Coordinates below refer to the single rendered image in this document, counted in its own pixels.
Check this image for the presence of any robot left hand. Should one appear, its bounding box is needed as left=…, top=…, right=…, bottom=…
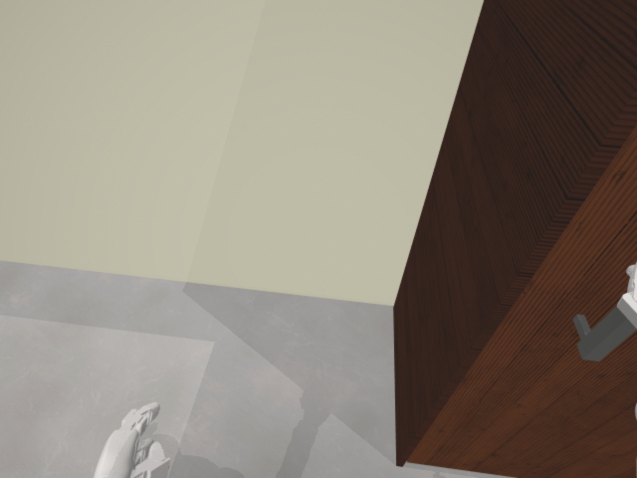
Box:
left=94, top=402, right=170, bottom=478

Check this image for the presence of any robot right hand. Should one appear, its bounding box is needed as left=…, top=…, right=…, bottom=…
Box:
left=617, top=262, right=637, bottom=329

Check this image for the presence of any wardrobe door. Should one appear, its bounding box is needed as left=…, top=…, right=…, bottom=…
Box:
left=407, top=125, right=637, bottom=478

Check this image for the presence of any handle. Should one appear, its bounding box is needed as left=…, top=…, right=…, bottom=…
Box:
left=573, top=306, right=637, bottom=361

